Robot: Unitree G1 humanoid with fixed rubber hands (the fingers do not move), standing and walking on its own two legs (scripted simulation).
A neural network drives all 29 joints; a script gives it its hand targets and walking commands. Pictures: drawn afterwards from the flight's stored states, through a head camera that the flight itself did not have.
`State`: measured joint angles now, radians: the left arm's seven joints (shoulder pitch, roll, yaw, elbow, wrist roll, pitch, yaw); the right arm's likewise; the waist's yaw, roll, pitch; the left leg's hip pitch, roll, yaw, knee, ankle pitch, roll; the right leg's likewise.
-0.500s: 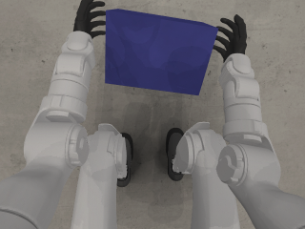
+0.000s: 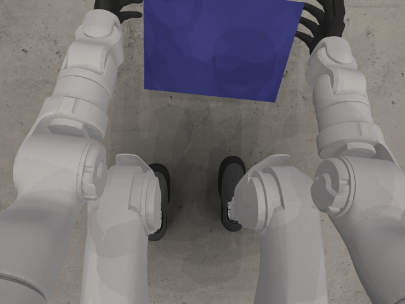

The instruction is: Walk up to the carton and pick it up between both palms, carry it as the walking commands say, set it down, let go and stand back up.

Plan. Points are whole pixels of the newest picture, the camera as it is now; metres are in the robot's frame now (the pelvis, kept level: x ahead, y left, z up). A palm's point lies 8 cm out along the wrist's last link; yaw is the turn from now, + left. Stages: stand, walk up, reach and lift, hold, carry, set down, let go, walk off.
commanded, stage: set down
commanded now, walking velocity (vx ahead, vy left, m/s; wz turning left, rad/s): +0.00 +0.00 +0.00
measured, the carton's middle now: (214, 41) +0.53 -0.02 -0.26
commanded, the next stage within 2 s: none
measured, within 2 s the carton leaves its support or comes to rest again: rests again in 1.88 s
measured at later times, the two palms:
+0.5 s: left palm (112, 7) +0.54 +0.15 -0.17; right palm (323, 34) +0.52 -0.20 -0.16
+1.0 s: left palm (113, 4) +0.55 +0.15 -0.18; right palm (322, 30) +0.53 -0.20 -0.17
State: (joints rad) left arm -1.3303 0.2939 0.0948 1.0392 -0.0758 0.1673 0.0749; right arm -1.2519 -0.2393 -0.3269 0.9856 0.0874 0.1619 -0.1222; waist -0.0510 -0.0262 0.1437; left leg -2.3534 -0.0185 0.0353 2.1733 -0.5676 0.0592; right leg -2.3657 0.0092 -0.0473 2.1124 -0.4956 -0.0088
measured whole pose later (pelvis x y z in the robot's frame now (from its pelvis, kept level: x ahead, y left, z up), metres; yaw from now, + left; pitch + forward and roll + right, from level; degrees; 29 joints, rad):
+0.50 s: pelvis +0.00 -0.01 -0.02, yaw +0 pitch +38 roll -2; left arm -1.44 0.33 0.15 1.12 -0.02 0.15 0.01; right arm -1.35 -0.28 -0.30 1.08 0.15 0.12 -0.10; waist -0.04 -0.05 0.26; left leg -2.33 0.00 0.02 2.25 -0.58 0.04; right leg -2.36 0.02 -0.07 2.18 -0.49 -0.03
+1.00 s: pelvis +0.01 +0.00 -0.02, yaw +0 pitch +39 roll -2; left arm -1.42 0.29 0.23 1.07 0.05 0.13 -0.02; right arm -1.35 -0.29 -0.36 1.08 0.11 0.11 -0.05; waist -0.04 -0.05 0.26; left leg -2.33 -0.01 0.03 2.27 -0.62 0.06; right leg -2.35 0.02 -0.05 2.21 -0.53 -0.02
